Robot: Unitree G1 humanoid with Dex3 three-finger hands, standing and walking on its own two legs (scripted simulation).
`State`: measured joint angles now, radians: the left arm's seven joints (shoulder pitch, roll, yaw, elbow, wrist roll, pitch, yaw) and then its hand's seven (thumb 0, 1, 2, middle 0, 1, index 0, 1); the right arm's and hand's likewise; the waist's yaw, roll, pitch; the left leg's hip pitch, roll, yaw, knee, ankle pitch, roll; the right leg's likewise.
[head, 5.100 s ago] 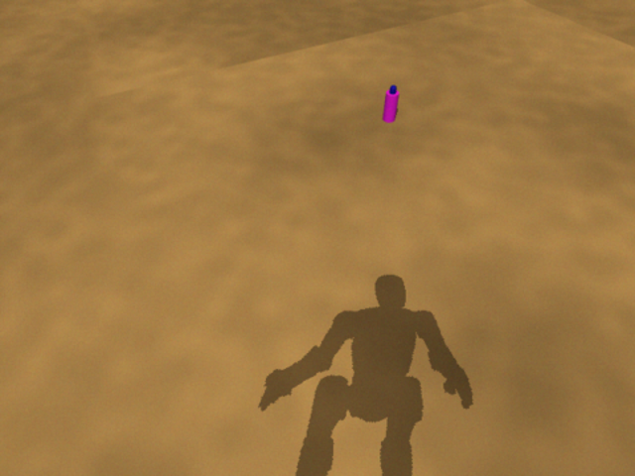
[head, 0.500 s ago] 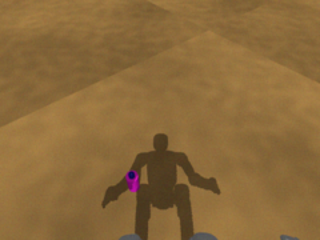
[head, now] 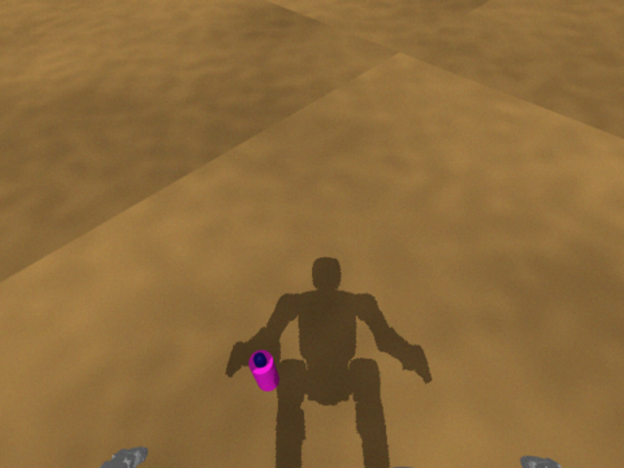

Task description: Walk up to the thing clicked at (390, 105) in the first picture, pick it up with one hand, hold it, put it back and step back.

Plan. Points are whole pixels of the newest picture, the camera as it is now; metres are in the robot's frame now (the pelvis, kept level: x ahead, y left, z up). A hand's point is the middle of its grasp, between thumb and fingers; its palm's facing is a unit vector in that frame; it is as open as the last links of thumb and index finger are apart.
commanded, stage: walk up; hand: left
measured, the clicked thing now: (263, 369) +0.46 +0.21 -0.66
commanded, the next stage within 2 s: stand in 0.86 s
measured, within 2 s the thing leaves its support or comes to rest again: neither
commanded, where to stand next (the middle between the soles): +0.09 -0.01 m, yaw +1 degrees
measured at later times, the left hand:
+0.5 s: hand out of the picture +0.09 +0.25 -0.14, palm faces -0.03 -0.95 -0.32, open 7.4 cm
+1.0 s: hand out of the picture +0.10 +0.26 -0.14, palm faces -0.03 -0.94 -0.33, open 7.4 cm
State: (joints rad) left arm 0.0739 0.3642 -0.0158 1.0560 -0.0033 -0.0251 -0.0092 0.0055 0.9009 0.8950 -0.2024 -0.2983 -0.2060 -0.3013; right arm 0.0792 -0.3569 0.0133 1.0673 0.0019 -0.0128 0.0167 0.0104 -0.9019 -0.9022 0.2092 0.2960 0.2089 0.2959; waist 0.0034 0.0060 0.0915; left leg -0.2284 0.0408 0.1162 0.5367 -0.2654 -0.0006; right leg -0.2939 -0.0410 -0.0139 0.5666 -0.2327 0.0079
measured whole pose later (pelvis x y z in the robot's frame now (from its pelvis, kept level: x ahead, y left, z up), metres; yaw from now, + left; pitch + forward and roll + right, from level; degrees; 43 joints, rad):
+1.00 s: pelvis +0.02 +0.01 +0.02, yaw +0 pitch -2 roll +0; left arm 0.08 0.34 0.00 1.16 0.01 -0.01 -0.01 0.01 0.90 0.90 -0.20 -0.30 -0.20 -0.30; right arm 0.07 -0.34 -0.01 1.16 -0.02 -0.01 0.01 0.01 -0.90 -0.90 0.21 0.30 0.21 0.30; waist 0.00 0.00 0.05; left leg -0.10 0.03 0.12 0.31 -0.17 0.00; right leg -0.16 -0.04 -0.02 0.33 -0.13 0.02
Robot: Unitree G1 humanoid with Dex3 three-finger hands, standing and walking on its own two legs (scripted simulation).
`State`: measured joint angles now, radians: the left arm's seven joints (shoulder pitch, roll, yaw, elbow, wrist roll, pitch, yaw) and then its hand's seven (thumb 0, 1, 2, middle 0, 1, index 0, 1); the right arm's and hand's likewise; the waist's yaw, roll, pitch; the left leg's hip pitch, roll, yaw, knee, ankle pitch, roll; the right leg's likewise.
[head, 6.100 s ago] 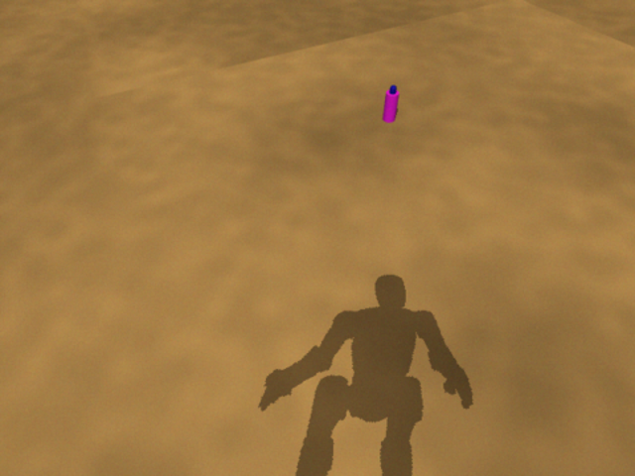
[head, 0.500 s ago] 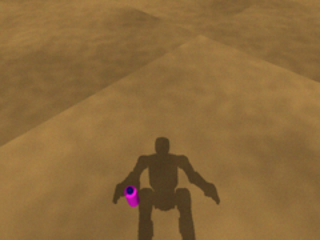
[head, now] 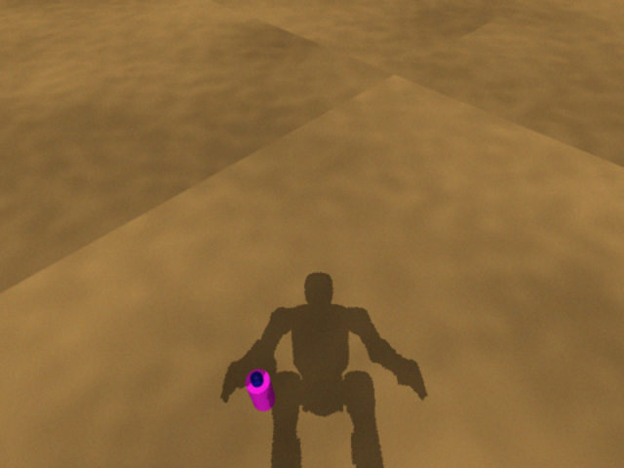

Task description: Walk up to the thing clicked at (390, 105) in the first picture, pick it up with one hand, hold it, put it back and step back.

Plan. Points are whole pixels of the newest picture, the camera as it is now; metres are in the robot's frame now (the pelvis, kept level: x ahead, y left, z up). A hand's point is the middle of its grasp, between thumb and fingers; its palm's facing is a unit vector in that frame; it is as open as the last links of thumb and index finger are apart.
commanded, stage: stand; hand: left
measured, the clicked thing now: (260, 388) +0.45 +0.20 -0.68
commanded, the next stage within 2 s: none
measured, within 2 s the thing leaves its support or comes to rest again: neither
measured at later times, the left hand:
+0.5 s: hand out of the picture +0.09 +0.25 -0.15, palm faces -0.02 -0.94 -0.34, open 7.4 cm
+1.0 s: hand out of the picture +0.09 +0.25 -0.16, palm faces -0.02 -0.94 -0.34, open 7.4 cm
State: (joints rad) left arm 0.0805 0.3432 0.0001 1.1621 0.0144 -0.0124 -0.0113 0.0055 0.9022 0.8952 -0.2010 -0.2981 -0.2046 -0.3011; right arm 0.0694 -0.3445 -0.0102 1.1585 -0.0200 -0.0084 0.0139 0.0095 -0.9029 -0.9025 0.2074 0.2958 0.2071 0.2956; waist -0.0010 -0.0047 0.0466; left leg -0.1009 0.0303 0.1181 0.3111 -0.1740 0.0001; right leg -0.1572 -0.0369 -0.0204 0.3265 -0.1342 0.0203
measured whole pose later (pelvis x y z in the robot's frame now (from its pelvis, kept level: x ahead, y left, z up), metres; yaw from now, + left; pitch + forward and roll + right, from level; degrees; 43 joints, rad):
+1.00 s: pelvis +0.02 +0.00 +0.00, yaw +1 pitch -2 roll +0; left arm 0.10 0.35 -0.01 1.14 0.01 -0.01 -0.01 0.01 0.90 0.90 -0.20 -0.30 -0.20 -0.30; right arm 0.09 -0.35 0.00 1.14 -0.02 -0.01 0.01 0.01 -0.90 -0.90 0.21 0.30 0.21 0.30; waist 0.00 0.00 0.04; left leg -0.07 0.04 0.10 0.29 -0.19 -0.01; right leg -0.12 -0.03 -0.04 0.30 -0.15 0.02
